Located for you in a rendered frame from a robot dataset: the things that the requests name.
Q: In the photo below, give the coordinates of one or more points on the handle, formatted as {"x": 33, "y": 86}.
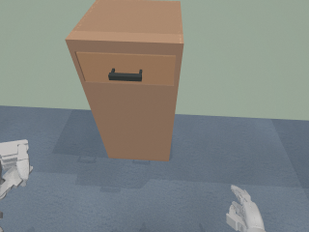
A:
{"x": 125, "y": 76}

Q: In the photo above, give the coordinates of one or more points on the cabinet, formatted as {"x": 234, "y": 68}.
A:
{"x": 135, "y": 120}

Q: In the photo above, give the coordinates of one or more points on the drawer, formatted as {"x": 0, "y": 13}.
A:
{"x": 156, "y": 68}

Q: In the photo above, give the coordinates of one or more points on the left robot hand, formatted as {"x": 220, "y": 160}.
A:
{"x": 14, "y": 157}

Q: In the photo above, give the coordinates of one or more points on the right robot hand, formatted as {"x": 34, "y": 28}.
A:
{"x": 246, "y": 216}

